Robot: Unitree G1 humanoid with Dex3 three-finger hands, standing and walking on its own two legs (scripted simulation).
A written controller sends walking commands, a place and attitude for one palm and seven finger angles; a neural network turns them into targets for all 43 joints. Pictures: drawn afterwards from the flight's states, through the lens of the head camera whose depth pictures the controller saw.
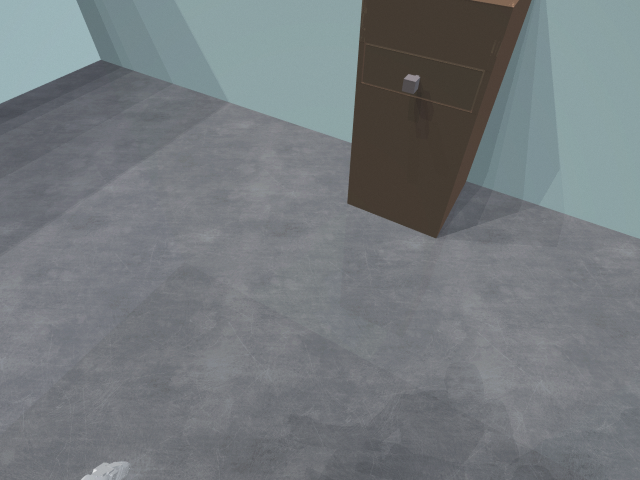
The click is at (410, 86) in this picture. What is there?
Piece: drawer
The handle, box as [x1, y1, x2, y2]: [402, 74, 419, 93]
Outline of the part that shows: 408,74 403,80 402,90 413,93 417,89 419,77 418,75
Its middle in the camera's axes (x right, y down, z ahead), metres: +0.30 -0.51 +1.24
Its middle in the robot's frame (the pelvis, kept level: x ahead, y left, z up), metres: +1.27 -0.24 -0.10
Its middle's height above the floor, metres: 0.67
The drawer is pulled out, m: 0.00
